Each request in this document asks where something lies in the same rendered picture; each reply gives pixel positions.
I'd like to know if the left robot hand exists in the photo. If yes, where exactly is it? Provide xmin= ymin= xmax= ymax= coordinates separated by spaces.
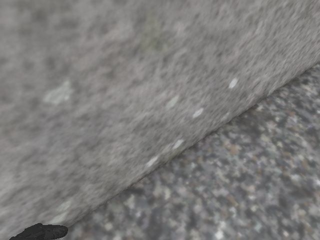
xmin=9 ymin=223 xmax=68 ymax=240

